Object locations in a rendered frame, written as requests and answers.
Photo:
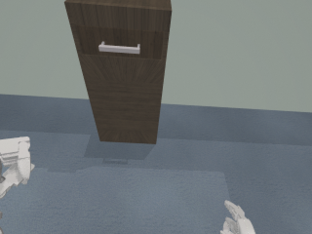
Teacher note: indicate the robot right hand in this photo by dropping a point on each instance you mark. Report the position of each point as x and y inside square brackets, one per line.
[242, 225]

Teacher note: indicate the handle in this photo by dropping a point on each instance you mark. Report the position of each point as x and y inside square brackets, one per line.
[119, 49]

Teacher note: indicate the drawer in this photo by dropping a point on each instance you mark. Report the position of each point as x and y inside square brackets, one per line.
[150, 41]

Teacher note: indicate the cabinet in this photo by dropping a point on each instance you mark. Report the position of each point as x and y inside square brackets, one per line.
[125, 93]

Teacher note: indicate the robot left hand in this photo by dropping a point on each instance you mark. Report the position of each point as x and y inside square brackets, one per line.
[14, 154]

